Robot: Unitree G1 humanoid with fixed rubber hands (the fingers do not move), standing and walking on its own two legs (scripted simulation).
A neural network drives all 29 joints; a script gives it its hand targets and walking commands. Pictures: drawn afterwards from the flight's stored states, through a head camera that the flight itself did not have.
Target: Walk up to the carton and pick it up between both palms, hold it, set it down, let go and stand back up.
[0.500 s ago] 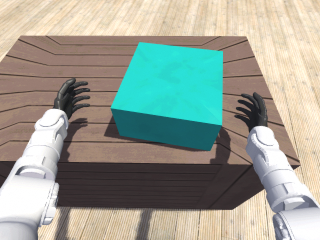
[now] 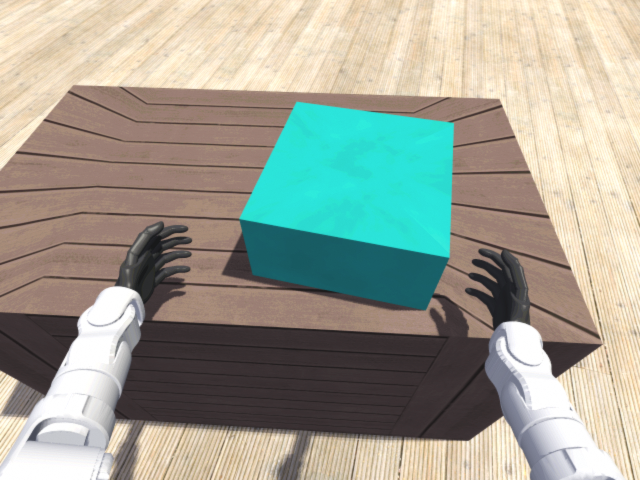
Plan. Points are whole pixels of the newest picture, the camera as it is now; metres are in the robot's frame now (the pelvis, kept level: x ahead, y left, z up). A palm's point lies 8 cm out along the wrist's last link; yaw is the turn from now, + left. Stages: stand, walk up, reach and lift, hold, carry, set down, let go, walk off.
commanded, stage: set down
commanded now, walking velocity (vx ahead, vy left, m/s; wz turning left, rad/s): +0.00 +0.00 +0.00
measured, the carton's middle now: (355, 197) +0.56 -0.05 -0.02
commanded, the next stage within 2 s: let go in 1.88 s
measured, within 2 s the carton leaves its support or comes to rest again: neither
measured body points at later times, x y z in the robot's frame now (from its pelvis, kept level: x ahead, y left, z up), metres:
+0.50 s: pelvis +0.00 +0.00 +0.00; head -0.01 +0.01 +0.44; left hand +0.27 +0.27 +0.01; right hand +0.25 -0.21 -0.01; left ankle -0.01 +0.07 -0.74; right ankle +0.02 -0.14 -0.74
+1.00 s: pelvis +0.02 -0.02 +0.00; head +0.02 -0.01 +0.45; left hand +0.23 +0.26 -0.02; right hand +0.24 -0.23 -0.03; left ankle -0.01 +0.07 -0.74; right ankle +0.02 -0.14 -0.74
